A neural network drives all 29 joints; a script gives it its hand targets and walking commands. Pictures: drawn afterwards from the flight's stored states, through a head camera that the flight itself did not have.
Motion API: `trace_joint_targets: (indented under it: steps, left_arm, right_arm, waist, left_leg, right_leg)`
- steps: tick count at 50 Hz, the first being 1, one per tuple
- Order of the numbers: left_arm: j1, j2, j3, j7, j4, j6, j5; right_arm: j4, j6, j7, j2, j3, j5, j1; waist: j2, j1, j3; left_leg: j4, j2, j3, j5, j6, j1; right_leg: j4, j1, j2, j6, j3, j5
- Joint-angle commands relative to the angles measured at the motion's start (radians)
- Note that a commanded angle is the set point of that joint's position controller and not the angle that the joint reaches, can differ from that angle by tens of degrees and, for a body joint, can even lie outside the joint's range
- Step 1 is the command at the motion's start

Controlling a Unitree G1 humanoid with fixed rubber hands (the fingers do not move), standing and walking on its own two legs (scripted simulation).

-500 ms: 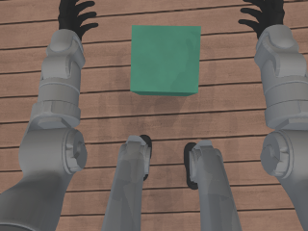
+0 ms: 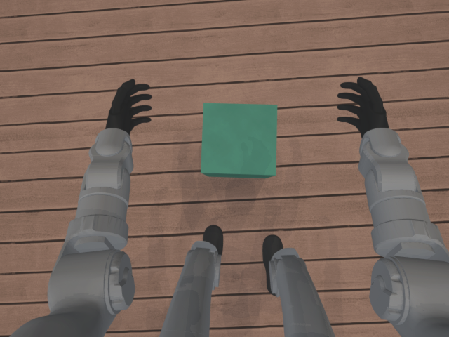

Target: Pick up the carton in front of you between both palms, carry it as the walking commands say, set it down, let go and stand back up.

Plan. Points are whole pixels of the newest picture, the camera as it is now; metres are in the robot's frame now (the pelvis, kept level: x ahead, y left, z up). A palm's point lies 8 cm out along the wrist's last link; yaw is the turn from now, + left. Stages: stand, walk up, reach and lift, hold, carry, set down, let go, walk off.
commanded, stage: let go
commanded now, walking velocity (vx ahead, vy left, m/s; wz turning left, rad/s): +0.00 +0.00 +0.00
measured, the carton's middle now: (238, 145) +0.48 +0.02 -0.55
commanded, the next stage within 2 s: stand in 1.08 s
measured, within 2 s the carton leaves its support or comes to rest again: neither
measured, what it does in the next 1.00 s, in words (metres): rises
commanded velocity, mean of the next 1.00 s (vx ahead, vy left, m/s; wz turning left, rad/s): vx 0.00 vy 0.00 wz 0.00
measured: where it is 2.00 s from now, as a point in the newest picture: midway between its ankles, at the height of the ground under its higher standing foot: (242, 269)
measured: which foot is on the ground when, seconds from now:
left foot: down 0.00-1.00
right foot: down 0.00-1.00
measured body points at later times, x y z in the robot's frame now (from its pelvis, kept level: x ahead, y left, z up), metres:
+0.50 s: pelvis +0.06 +0.00 +0.09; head +0.17 +0.00 +0.52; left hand +0.28 +0.23 -0.01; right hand +0.29 -0.23 -0.01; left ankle +0.06 +0.11 -0.64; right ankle +0.04 -0.12 -0.64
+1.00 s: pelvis +0.06 -0.01 +0.10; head +0.08 +0.00 +0.55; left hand +0.23 +0.23 +0.02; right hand +0.24 -0.24 +0.03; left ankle +0.06 +0.11 -0.64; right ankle +0.04 -0.12 -0.64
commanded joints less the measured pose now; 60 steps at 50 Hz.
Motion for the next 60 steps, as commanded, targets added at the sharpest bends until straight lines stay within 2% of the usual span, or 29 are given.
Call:
trace_joint_targets:
  steps: [1, 4, 13, 21, 28, 35, 40, 45, 53, 54, 55, 56, 58, 60]
  left_arm:
    - [-0.017, 0.105, -0.016, -0.007, -0.190, -0.033, -0.006]
    - [0.092, 0.084, -0.041, -0.013, -0.221, -0.054, -0.032]
    - [0.493, 0.039, -0.105, -0.016, -0.201, -0.128, -0.070]
    - [0.782, 0.048, -0.154, -0.014, -0.296, -0.170, -0.094]
    - [0.972, 0.056, -0.198, -0.020, -0.362, -0.163, -0.109]
    - [1.009, 0.068, -0.219, -0.035, -0.397, -0.093, -0.106]
    - [0.996, 0.078, -0.211, -0.040, -0.408, -0.037, -0.091]
    - [1.010, 0.074, -0.207, -0.038, -0.417, -0.006, -0.083]
    - [1.008, 0.067, -0.212, -0.033, -0.424, -0.008, -0.087]
    - [0.993, 0.098, -0.210, -0.007, -0.471, 0.049, -0.068]
    - [0.994, 0.204, -0.193, 0.044, -0.306, -0.019, -0.081]
    - [1.013, 0.201, -0.195, 0.058, -0.293, -0.048, -0.072]
    - [1.004, 0.180, -0.205, 0.056, -0.268, -0.080, -0.066]
    - [0.998, 0.176, -0.208, 0.050, -0.237, -0.100, -0.067]
  right_arm:
    - [-0.182, -0.035, 0.008, -0.100, 0.013, 0.005, -0.013]
    - [-0.211, -0.060, 0.020, -0.090, 0.034, 0.028, 0.098]
    - [-0.176, -0.139, 0.041, -0.069, 0.074, 0.049, 0.490]
    - [-0.260, -0.179, 0.051, -0.076, 0.136, 0.078, 0.756]
    - [-0.334, -0.174, 0.062, -0.082, 0.175, 0.091, 0.949]
    - [-0.375, -0.107, 0.077, -0.090, 0.195, 0.092, 1.000]
    - [-0.386, -0.056, 0.087, -0.091, 0.195, 0.083, 0.986]
    - [-0.389, -0.025, 0.087, -0.095, 0.189, 0.076, 0.995]
    - [-0.396, -0.020, 0.087, -0.102, 0.185, 0.073, 0.997]
    - [-0.336, -0.051, 0.066, -0.106, 0.177, 0.096, 1.062]
    - [-0.226, -0.082, 0.019, -0.225, 0.171, 0.055, 0.974]
    - [-0.220, -0.096, 0.005, -0.223, 0.167, 0.051, 0.993]
    - [-0.186, -0.114, 0.000, -0.211, 0.179, 0.044, 0.974]
    - [-0.154, -0.126, -0.001, -0.215, 0.182, 0.049, 0.957]
  waist:
    - [0.030, 0.011, -0.930]
    - [0.035, 0.009, -0.848]
    - [0.029, -0.002, -0.645]
    - [0.011, -0.006, -0.411]
    - [-0.007, -0.009, -0.171]
    - [-0.017, -0.015, 0.069]
    - [-0.016, -0.013, 0.155]
    - [-0.002, -0.013, 0.163]
    - [0.008, -0.016, 0.119]
    - [0.040, -0.024, 0.062]
    - [-0.049, 0.007, 0.091]
    - [-0.051, -0.007, 0.078]
    - [-0.011, -0.012, 0.083]
    - [0.012, -0.009, 0.066]
  left_leg:
    - [-0.069, -0.006, 0.011, 0.466, -0.024, 0.861]
    - [-0.113, 0.001, -0.007, 0.496, -0.022, 0.922]
    - [-0.226, 0.021, -0.037, 0.588, -0.022, 1.063]
    - [-0.388, 0.008, -0.011, 0.447, -0.025, 1.166]
    - [-0.533, -0.002, 0.009, 0.333, -0.025, 1.300]
    - [-0.591, -0.011, 0.030, 0.175, -0.025, 1.385]
    - [-0.578, -0.017, 0.035, 0.133, -0.027, 1.440]
    - [-0.572, -0.014, 0.029, 0.172, -0.026, 1.461]
    - [-0.575, -0.004, 0.014, 0.263, -0.023, 1.462]
    - [-0.542, -0.030, 0.017, 0.259, -0.035, 1.444]
    - [-0.518, 0.060, -0.008, 0.229, -0.034, 1.297]
    - [-0.519, 0.061, -0.021, 0.178, -0.029, 1.293]
    - [-0.547, 0.068, -0.043, 0.068, -0.019, 1.253]
    - [-0.548, 0.079, -0.059, 0.079, -0.011, 1.242]
  right_leg:
    - [-0.130, 0.425, 0.017, 0.024, -0.058, 0.342]
    - [-0.177, 0.460, 0.012, 0.020, -0.046, 0.352]
    - [-0.301, 0.619, -0.004, 0.011, -0.017, 0.400]
    - [-0.442, 0.909, -0.016, 0.011, -0.008, 0.388]
    - [-0.578, 1.116, -0.023, 0.008, -0.008, 0.342]
    - [-0.661, 1.142, -0.038, -0.002, -0.014, 0.171]
    - [-0.677, 1.118, -0.051, -0.014, -0.015, 0.098]
    - [-0.658, 1.157, -0.041, -0.016, -0.019, 0.145]
    - [-0.629, 1.243, -0.019, -0.005, -0.023, 0.264]
    - [-0.594, 1.285, -0.024, -0.012, -0.016, 0.326]
    - [-0.583, 1.170, -0.073, 0.010, 0.004, 0.237]
    - [-0.589, 1.173, -0.083, 0.008, 0.032, 0.184]
    - [-0.599, 1.154, -0.090, -0.002, 0.058, 0.068]
    - [-0.583, 1.167, -0.088, -0.008, 0.058, 0.099]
